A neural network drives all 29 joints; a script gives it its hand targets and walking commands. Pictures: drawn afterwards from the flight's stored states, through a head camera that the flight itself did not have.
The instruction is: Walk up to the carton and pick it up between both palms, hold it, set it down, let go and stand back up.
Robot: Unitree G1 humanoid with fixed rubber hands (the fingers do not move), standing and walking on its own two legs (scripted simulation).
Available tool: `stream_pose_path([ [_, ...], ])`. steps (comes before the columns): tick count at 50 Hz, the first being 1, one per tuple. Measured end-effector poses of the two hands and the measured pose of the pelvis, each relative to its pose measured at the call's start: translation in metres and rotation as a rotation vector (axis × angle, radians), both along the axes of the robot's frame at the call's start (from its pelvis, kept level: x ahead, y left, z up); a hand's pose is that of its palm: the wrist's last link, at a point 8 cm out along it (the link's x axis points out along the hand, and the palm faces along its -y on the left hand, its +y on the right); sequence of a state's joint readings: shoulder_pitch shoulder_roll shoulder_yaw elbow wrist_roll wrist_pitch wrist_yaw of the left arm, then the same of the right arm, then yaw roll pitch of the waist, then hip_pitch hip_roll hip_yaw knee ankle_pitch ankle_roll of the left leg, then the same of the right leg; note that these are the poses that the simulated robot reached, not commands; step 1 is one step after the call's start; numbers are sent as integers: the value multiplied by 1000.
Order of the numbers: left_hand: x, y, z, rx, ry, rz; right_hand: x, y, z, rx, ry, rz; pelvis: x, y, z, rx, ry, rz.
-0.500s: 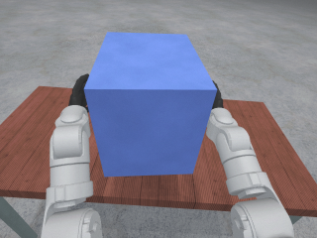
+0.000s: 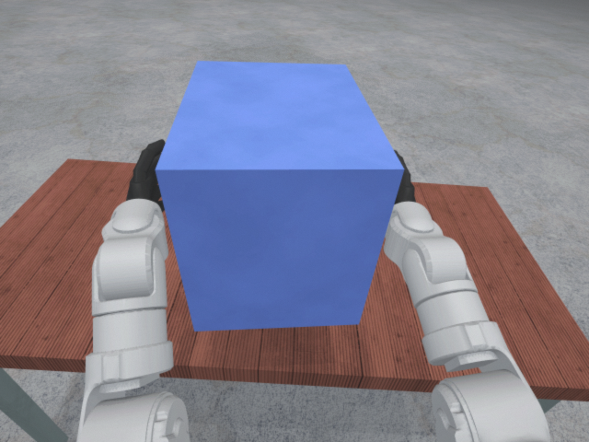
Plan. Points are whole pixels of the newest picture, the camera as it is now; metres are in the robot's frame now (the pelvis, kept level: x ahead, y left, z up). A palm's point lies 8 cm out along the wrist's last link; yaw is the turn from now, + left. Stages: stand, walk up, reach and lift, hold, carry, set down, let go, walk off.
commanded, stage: hold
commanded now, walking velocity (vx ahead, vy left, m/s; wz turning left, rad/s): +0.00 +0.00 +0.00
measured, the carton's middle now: (275, 188) +0.43 +0.01 +0.17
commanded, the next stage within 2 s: set down in 0.32 s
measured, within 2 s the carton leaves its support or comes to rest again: neither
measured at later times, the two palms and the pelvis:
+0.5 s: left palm (146, 197) +0.37 +0.17 +0.20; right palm (398, 202) +0.37 -0.15 +0.19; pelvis +0.00 +0.00 +0.00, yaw +1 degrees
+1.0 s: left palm (170, 218) +0.40 +0.16 +0.15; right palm (393, 239) +0.37 -0.16 +0.13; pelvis +0.02 +0.02 +0.00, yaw +2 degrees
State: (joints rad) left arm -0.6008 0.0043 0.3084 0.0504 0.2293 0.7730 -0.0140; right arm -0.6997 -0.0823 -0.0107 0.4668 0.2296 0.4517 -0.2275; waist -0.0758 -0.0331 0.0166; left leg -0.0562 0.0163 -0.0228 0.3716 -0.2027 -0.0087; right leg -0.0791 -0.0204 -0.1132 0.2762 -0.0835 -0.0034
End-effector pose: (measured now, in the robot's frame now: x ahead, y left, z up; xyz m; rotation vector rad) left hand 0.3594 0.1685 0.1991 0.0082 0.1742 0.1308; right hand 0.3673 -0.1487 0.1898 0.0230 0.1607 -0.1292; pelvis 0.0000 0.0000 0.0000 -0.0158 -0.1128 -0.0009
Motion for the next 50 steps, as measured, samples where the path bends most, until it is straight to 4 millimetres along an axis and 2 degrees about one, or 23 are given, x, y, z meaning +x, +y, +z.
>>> stream_pose_path([
  [18,-4,3,4,-2,-11,2,-3,3,3,8,-10,0,-3,0,0,0,-4,8],
  [28,12,0,5,-8,-65,-24,3,0,4,17,-73,-35,0,3,0,3,1,15],
  [33,22,0,-5,6,-70,-49,6,1,-13,-12,-80,-51,4,5,1,3,-23,21],
  [42,30,-3,-40,30,-48,-78,5,-1,-59,-27,-64,-74,14,10,1,-10,-8,31],
  [46,32,-8,-50,29,-42,-89,3,-6,-66,-35,-59,-85,18,13,1,-16,7,33],
  [50,36,-13,-54,23,-40,-103,2,-11,-65,-45,-58,-99,20,15,1,-17,23,31],
])
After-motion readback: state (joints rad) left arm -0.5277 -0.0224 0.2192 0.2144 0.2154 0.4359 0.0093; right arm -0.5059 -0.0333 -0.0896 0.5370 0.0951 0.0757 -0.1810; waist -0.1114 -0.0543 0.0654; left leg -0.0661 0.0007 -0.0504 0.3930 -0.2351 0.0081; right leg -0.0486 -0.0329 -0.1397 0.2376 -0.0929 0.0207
